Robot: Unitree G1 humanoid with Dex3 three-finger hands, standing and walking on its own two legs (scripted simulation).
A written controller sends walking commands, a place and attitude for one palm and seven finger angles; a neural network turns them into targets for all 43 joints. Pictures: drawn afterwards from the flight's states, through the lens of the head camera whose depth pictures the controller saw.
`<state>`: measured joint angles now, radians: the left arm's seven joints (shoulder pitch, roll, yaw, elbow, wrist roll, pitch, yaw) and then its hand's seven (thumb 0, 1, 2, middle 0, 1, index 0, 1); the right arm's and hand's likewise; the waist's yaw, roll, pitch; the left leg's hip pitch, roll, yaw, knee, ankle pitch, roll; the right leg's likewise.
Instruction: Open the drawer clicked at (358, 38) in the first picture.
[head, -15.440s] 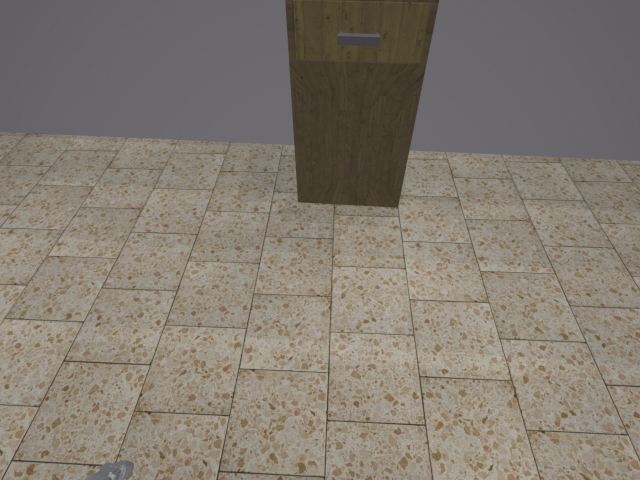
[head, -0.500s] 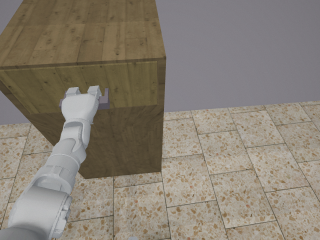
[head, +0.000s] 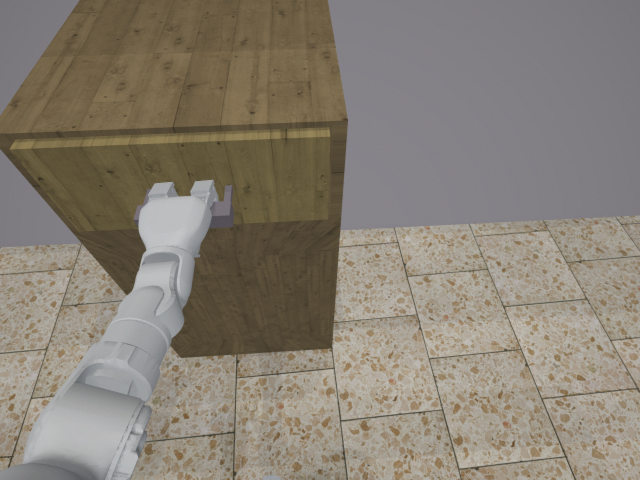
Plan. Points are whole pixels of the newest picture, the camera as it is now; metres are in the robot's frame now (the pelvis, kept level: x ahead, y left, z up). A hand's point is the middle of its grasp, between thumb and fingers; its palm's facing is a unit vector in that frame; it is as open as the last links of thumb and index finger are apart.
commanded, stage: pull the drawer open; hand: left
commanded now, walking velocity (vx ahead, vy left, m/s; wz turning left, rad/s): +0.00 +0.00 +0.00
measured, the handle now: (187, 204) +0.49 +0.20 +0.03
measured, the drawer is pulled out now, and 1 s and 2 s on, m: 0.01 0.08 0.17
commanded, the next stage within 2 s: none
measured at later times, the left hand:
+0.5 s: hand (188, 257) +0.41 +0.19 +0.01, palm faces -0.01 -0.07 -1.00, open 6.3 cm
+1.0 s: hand (183, 284) +0.37 +0.19 +0.02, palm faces -0.01 -0.07 -1.00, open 6.4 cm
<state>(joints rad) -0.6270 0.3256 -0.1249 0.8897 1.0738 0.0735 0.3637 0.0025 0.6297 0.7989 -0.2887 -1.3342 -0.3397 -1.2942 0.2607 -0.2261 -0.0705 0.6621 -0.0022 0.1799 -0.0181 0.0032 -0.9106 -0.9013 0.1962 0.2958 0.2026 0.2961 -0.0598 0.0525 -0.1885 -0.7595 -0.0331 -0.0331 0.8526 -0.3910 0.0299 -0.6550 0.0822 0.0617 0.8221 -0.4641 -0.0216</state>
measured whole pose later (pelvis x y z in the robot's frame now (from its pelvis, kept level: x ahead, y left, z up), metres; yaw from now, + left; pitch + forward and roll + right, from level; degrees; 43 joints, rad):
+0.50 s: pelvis +0.00 +0.00 +0.01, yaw -2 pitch +16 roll -1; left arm -0.43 0.35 -0.10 0.69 1.03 0.11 0.35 0.02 0.68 0.76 -0.23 -1.34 -0.32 -1.28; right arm 0.34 -0.24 -0.08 0.66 0.01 0.19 -0.01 0.01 -0.91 -0.90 0.20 0.30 0.20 0.30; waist -0.07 0.06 -0.18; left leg -0.70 -0.01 0.00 0.80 -0.38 0.03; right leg -0.61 0.09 0.10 0.78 -0.44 -0.02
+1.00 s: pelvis +0.00 -0.01 +0.01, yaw +1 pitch +13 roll +0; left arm -0.34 0.29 -0.20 0.56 1.06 0.12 0.31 0.02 0.63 0.80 -0.28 -1.34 -0.35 -1.29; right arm 0.13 -0.21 -0.03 0.61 0.01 0.17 -0.04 0.00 -0.91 -0.90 0.20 0.30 0.20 0.30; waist 0.01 0.05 -0.17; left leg -0.65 -0.04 -0.04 0.81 -0.39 0.02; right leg -0.55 0.07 0.05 0.80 -0.47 -0.03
